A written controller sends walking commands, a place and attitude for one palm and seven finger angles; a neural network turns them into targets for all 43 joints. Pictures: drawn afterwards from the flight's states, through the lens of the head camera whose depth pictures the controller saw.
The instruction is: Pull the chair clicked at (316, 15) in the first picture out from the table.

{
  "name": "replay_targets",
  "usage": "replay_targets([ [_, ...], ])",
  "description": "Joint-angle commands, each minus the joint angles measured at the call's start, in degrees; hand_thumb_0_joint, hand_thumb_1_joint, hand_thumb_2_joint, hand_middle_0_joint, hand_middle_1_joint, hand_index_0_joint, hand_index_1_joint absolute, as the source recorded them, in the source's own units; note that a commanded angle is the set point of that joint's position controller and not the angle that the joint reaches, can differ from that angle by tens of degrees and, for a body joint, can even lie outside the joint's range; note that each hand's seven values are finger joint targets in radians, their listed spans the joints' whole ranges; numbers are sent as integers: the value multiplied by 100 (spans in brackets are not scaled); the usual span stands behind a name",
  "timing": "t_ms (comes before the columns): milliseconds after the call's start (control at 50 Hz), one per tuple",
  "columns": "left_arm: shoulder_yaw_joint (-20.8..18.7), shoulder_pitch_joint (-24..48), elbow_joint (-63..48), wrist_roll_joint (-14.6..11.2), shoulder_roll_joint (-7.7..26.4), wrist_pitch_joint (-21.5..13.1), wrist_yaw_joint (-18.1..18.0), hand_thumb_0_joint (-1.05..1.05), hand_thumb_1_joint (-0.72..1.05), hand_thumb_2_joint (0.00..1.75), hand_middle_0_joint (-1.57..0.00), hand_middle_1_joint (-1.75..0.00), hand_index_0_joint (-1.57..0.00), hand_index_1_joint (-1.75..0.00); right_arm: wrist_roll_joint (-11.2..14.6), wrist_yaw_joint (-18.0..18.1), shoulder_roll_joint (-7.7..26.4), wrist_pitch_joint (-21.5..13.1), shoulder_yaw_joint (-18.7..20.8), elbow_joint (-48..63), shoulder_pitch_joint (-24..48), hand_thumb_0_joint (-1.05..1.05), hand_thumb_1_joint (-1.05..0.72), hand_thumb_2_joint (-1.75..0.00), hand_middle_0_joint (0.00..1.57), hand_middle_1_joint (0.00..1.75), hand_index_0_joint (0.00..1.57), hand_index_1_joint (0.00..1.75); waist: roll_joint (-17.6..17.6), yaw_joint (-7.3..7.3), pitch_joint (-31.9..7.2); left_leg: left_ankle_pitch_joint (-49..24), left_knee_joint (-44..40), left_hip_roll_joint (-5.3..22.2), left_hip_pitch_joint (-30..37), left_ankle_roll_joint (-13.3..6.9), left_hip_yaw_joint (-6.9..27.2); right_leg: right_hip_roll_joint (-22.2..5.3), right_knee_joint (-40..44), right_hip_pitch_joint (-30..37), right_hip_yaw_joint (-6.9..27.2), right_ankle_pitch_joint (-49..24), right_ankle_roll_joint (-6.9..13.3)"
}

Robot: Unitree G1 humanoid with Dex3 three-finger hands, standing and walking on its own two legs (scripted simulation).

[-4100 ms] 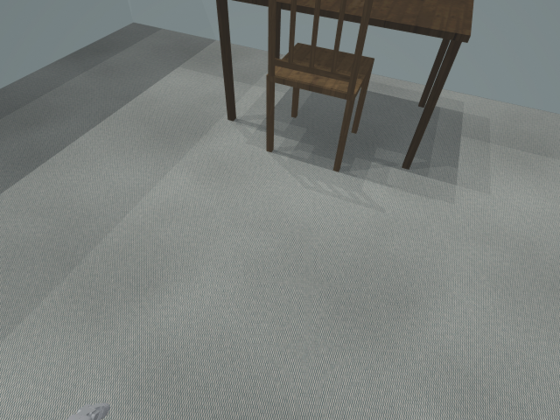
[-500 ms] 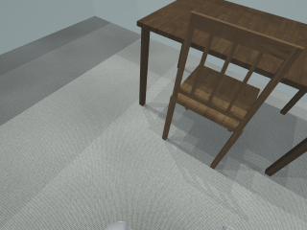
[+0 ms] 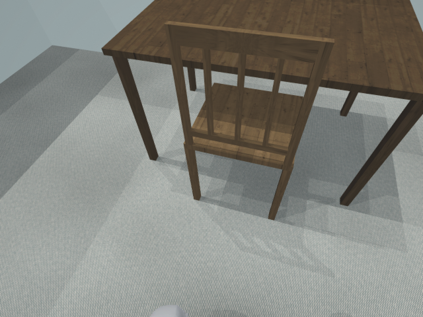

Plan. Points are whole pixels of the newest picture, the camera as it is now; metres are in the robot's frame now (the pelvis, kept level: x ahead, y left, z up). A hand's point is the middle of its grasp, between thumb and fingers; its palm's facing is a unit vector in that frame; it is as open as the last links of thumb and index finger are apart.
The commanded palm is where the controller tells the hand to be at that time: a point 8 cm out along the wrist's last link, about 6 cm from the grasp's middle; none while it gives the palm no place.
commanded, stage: turn to face it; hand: left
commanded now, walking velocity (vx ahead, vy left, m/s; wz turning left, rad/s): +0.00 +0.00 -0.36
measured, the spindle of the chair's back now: (239, 102) +0.72 -0.04 -0.05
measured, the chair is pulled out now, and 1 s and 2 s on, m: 0.00 0.00 0.00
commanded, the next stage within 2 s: take the last steps up to it in 0.30 s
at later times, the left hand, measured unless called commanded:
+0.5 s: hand out of the picture +0.14 +0.21 -0.16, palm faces -0.18 -0.96 -0.21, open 7.4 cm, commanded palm none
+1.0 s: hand out of the picture +0.12 +0.18 -0.19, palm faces -0.20 -0.97 -0.13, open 7.4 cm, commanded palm none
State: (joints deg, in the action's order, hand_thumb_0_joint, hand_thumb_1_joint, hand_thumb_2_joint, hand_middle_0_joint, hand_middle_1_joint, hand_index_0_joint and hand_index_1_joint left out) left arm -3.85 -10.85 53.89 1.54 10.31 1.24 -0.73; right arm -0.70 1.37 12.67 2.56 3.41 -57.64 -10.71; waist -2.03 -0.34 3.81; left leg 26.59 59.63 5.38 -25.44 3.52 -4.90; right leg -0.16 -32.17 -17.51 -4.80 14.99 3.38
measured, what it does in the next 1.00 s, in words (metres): walks ahead, turning right: left foot, then right foot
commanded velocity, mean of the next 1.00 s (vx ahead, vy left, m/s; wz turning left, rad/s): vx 0.17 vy -0.03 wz -0.15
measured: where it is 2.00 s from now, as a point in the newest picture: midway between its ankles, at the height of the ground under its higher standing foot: (236, 310)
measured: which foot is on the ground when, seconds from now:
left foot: up 0.00-0.20, down 0.22-0.56, up 0.58-0.92, down 0.94-1.00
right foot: down 0.00-0.22, up 0.24-0.54, down 0.56-0.96, up 0.98-1.00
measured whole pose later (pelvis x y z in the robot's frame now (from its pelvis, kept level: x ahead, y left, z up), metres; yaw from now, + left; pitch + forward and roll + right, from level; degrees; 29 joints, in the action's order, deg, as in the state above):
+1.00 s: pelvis +0.14 +0.00 -0.01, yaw -16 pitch -1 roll +0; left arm -2.5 -22.4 65.9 1.0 8.9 -0.5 0.0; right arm -1.5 0.5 8.9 -3.8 1.8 -58.6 -10.4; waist 3.0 -0.8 3.8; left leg 14.5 37.5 2.8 -20.4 -2.6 -8.5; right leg 0.1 -48.5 -8.9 -1.5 29.7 2.3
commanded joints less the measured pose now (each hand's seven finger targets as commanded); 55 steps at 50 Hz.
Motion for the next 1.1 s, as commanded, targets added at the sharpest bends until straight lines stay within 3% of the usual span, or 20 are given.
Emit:
replay_targets([
  [0, -251, -174, -290, -22, 1143, -74, -42, 0, 90, 90, -20, -30, -20, -30, -12, -7, 226, -122, -2, 495, -1, 0, -90, -90, 20, 30, 20, 30, 800, -80, -712, -171, -738, -59, -109, 66, 134, -1347, 1251, 916, 1567, -2484, 808],
  [80, -288, -85, -293, -13, 1242, -20, -18, 0, 90, 90, -20, -30, -20, -30, 23, 28, 254, -151, -11, 564, -83, 0, -90, -90, 20, 30, 20, 30, 985, -66, -769, -224, -1653, -182, 335, 12, 117, -1288, 1143, 946, 1751, -2434, 802],
  [160, -232, 211, -365, -99, 1051, 48, 11, 0, 90, 90, -20, -30, -20, -30, 19, 84, 429, -248, -25, 382, -668, 0, -90, -90, 20, 30, 20, 30, 690, 224, -696, -1523, -3627, -69, 1799, -125, 135, -778, 555, 111, 1580, -1696, 223],
  [200, -143, 90, -538, -120, 555, 87, 75, 0, 90, 90, -20, -30, -20, -30, -83, 75, 1173, -250, 88, 567, -654, 0, -90, -90, 20, 30, 20, 30, -1430, 174, -376, -2049, -4578, 1848, 1742, -1050, 2175, 228, -1171, -1053, 436, 1282, -366],
  [220, -161, 240, -535, -44, 726, 137, 66, 0, 90, 90, -20, -30, -20, -30, -101, 89, 1096, -252, 72, 575, -524, 0, -90, -90, 20, 30, 20, 30, -1359, 243, -192, -1748, -4820, 1993, 1204, -1234, 2325, 133, -2175, -1003, 694, 1734, -403],
  [280, -203, -25, -288, -36, 707, 146, 145, 0, 90, 90, -20, -30, -20, -30, -88, 125, 675, -289, -50, 693, 87, 0, -90, -90, 20, 30, 20, 30, -651, -100, -125, -2565, -4474, 1279, 1258, -1129, 988, -87, -3029, -1084, 633, 1041, -482],
  [380, -32, 296, -327, -73, 466, 111, 115, 0, 90, 90, -20, -30, -20, -30, -84, 105, 750, -305, 55, 374, -577, 0, -90, -90, 20, 30, 20, 30, -704, 250, -549, -4812, -3856, 1219, 2330, -1204, 455, -134, -1583, -711, 211, 1231, -557],
  [500, -26, -195, -56, -41, 443, -46, 200, 0, 90, 90, -20, -30, -20, -30, -86, 22, 868, -291, 134, 160, -683, 0, -90, -90, 20, 30, 20, 30, -545, 62, -591, -2126, -3444, 1167, 1610, -843, 368, 50, 690, 830, -180, 196, -334],
  [520, -79, -563, 75, -17, 684, -94, 175, 0, 90, 90, -20, -30, -20, -30, -42, -7, 700, -315, 100, 189, -601, 0, -90, -90, 20, 30, 20, 30, 11, -126, -631, -1303, -2812, 908, 810, -591, 70, -335, 1231, 1727, 331, 83, -163],
  [540, -179, -953, 230, 26, 1222, -167, 103, 0, 90, 90, -20, -30, -20, -30, 14, -38, 221, -351, -19, 372, -454, 0, -90, -90, 20, 30, 20, 30, 1719, -278, -641, 295, -1494, 144, -667, -223, -712, -1703, 1833, 2611, 2099, 45, 373],
  [560, -183, -1306, 287, -60, 1371, -155, 48, 0, 90, 90, -20, -30, -20, -30, -46, -46, 401, -311, -27, 569, 124, 0, -90, -90, 20, 30, 20, 30, 1724, -583, -355, 1008, -565, -39, -1137, -200, -120, -2196, 2119, 2077, 2778, 313, 914],
  [620, -46, -876, 339, -45, 771, -267, -16, 0, 90, 90, -20, -30, -20, -30, -90, -133, 337, -333, 23, 370, 220, 0, -90, -90, 20, 30, 20, 30, 889, -181, 392, -147, 211, 215, -1351, -239, 284, -1670, 2102, 1390, 1979, 48, 916],
  [680, 11, -864, 418, -28, 624, -425, -15, 0, 90, 90, -20, -30, -20, -30, -95, -176, 101, -356, 2, 127, -176, 0, -90, -90, 20, 30, 20, 30, 835, 29, 89, -592, -218, 124, -877, -152, 23, -1331, 1903, 1434, 1181, -1630, 770],
  [820, 17, -1159, 769, -15, 782, -456, -23, 0, 90, 90, -20, -30, -20, -30, -28, -231, 4, -467, -52, 212, 229, 0, -90, -90, 20, 30, 20, 30, 846, -35, 245, -845, -1716, -63, -145, -327, -137, -1338, 1795, 1247, 1068, -1858, 725],
  [880, 8, -1039, 855, -52, 733, -434, -9, 0, 90, 90, -20, -30, -20, -30, -56, -143, 77, -560, -41, -88, -600, 0, -90, -90, 20, 30, 20, 30, 703, 366, 3, -1491, -2755, -388, 1353, -453, -370, -981, 797, 848, 748, -2264, 464],
  [900, 22, -1018, 840, -83, 615, -428, 3, 0, 90, 90, -20, -30, -20, -30, -89, -87, 311, -604, 9, -311, -1305, 0, -90, -90, 20, 30, 20, 30, 209, 633, -337, -1696, -3162, -229, 2286, -556, -23, -710, -306, 501, 592, -2151, 317],
  [920, 51, -1277, 743, -142, 309, -410, 41, 0, 90, 90, -20, -30, -20, -30, -190, -20, 927, -656, 138, -409, -1888, 0, -90, -90, 20, 30, 20, 30, -1121, 701, -893, -2023, -3656, 1254, 3348, -1136, 1905, -45, -1955, -654, 102, -319, -2],
  [940, 68, -1155, 554, -127, 289, -457, 56, 0, 90, 90, -20, -30, -20, -30, -116, 9, 1190, -580, 148, -411, -2150, 0, -90, -90, 20, 30, 20, 30, -1464, 675, -996, -2150, -4379, 2088, 3291, -1655, 3148, 293, -3237, -1225, 204, 1838, -31],
  [1000, 42, -667, 563, -28, 273, -352, 92, 0, 90, 90, -20, -30, -20, -30, -71, 52, 494, -592, 9, -133, -985, 0, -90, -90, 20, 30, 20, 30, -411, 336, 156, -591, -4898, 1738, 1550, -1617, 2324, -424, -3949, -1657, 660, 1013, -42],
  [1080, 60, -1046, 648, -10, 1, -196, 114, 0, 90, 90, -20, -30, -20, -30, -36, 45, 208, -682, -66, -112, -623, 0, -90, -90, 20, 30, 20, 30, -350, -83, 31, -1938, -4916, 1078, 894, -1317, 820, -548, -2694, -799, 375, 426, -242],
])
